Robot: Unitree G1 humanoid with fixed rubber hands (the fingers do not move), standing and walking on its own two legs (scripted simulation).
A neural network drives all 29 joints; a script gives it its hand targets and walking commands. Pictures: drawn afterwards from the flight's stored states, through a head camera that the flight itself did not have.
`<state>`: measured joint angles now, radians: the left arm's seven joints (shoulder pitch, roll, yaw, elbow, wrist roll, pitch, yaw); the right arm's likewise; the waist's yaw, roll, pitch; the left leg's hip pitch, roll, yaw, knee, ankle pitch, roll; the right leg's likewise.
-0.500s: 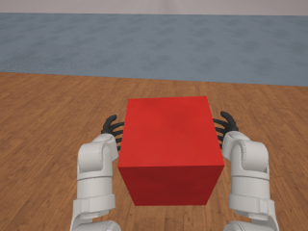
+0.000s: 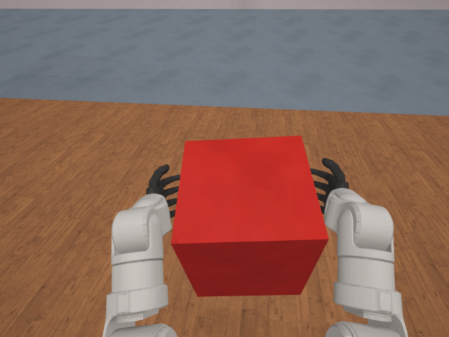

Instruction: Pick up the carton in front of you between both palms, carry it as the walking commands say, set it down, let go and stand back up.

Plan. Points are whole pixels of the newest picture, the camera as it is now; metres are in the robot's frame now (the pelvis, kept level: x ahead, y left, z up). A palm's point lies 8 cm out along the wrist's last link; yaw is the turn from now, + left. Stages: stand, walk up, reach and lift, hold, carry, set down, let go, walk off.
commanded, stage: carry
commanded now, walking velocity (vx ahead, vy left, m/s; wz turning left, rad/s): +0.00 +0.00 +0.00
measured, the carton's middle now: (245, 221) +0.34 -0.01 +0.05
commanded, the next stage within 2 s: none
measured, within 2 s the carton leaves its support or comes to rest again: neither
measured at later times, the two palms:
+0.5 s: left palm (155, 199) +0.34 +0.16 +0.12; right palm (327, 193) +0.34 -0.14 +0.12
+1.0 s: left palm (158, 164) +0.48 +0.19 +0.07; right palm (290, 152) +0.50 -0.11 +0.09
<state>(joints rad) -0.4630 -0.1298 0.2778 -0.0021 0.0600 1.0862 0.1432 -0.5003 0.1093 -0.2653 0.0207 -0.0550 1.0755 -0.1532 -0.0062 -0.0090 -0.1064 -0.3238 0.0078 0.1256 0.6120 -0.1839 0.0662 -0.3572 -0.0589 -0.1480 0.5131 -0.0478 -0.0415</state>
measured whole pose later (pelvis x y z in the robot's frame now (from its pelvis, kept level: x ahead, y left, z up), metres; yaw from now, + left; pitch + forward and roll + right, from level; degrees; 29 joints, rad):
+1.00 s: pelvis +0.16 +0.02 -0.03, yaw +0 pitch +5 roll +0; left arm -0.44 -0.11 0.22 -0.03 0.03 1.05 0.16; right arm -0.45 0.13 -0.28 -0.04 -0.05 1.03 -0.14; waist 0.05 -0.04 -0.11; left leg -0.44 0.02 0.10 0.60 -0.11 0.07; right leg -0.26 -0.09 -0.12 0.75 -0.41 0.02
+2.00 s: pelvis +0.77 +0.02 -0.14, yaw -1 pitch +3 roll +0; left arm -0.43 -0.07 0.21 -0.02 0.01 1.02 0.15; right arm -0.45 0.13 -0.22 -0.05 -0.09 1.02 -0.17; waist 0.02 -0.01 -0.10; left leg -0.48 -0.06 0.13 0.60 -0.11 0.16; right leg -0.23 0.06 -0.06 1.18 -0.54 -0.04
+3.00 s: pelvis +1.39 -0.03 -0.21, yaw -1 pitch +3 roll +0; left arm -0.42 -0.11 0.20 -0.03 0.01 0.99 0.16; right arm -0.41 0.12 -0.24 -0.11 -0.07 1.01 -0.17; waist 0.08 0.03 -0.10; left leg -0.53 -0.03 0.12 0.47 0.18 0.11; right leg -0.05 0.10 -0.09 0.68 -0.50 -0.11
